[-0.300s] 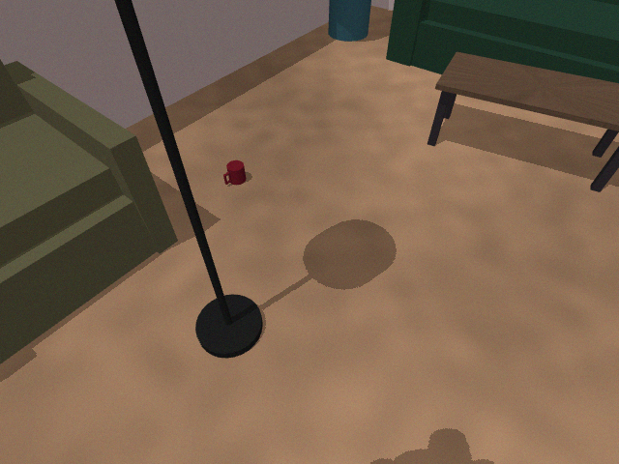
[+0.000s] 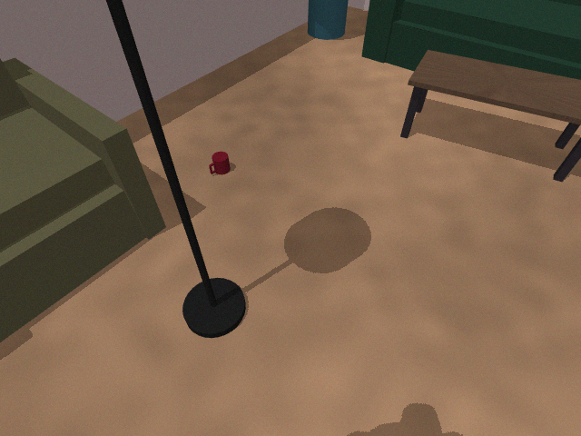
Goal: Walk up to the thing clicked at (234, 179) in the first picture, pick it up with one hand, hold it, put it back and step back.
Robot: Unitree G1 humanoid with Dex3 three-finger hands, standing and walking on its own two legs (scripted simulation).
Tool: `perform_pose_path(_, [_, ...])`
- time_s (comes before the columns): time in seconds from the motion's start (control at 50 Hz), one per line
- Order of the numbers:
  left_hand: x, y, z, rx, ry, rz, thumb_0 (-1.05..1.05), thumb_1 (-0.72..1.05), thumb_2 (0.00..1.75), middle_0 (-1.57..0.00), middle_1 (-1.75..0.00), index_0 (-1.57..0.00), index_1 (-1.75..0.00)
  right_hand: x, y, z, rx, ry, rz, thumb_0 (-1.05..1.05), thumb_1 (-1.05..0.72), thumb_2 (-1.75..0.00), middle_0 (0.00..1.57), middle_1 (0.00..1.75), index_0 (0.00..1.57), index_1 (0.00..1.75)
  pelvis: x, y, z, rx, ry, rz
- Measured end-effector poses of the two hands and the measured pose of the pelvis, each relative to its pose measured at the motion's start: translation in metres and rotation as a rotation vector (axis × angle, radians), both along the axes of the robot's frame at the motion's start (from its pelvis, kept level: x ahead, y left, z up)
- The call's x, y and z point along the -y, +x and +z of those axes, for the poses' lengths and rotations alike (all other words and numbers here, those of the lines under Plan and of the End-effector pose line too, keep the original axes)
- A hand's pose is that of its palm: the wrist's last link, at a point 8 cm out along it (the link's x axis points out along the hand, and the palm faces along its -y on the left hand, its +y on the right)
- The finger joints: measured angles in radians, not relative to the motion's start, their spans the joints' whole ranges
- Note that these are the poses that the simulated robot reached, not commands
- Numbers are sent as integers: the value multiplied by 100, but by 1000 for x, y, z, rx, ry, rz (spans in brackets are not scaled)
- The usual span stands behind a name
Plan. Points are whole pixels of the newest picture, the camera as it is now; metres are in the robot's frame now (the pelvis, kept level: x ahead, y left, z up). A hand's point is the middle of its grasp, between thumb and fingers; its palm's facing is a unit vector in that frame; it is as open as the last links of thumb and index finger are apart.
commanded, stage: stand
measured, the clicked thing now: (218, 164) +1.51 +0.40 -0.74
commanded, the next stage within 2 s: walk up in 0.82 s
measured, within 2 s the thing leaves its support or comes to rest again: neither
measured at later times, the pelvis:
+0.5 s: pelvis +0.00 +0.00 +0.00, yaw +0 degrees
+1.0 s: pelvis -0.01 +0.03 -0.01, yaw -12 degrees
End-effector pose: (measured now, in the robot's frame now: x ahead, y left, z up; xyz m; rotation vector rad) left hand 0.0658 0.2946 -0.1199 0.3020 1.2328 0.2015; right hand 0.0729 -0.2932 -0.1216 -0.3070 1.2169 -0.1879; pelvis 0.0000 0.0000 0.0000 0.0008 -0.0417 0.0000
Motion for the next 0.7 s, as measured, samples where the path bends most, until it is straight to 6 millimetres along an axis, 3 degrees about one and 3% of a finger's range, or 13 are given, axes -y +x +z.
perform_pose_path(0.7, [-1,2,1,-1,6,-3,0,90,90,-20,-30,-20,-30,2,0,1,-7,-1,-4,0,-91,-90,20,30,20,30,1,3,1,0,-1,0])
